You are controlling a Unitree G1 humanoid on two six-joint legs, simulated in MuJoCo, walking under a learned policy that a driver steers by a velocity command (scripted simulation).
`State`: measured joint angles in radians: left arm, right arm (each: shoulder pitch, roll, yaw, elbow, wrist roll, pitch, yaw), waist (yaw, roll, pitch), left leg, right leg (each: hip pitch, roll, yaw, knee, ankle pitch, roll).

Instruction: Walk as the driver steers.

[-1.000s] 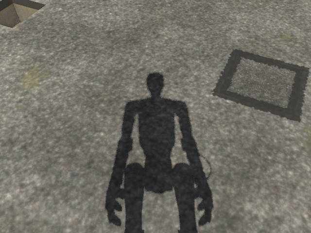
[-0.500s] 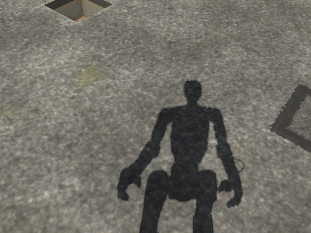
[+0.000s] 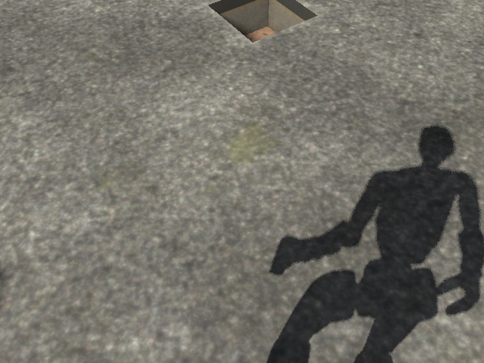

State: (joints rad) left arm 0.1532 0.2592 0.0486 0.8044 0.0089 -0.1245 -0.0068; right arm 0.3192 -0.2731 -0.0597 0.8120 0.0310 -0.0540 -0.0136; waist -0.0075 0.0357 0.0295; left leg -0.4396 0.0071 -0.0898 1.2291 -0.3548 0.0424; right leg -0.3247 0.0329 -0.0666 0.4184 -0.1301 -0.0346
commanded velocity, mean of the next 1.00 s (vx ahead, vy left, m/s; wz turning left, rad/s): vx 0.50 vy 0.00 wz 0.03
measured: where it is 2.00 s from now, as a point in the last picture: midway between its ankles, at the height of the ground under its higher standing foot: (251, 191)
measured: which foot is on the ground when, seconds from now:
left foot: up 0.00-0.36, down 0.38-0.94, up 0.96-1.00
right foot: down 0.00-0.40, up 0.42-0.94, down 0.96-1.00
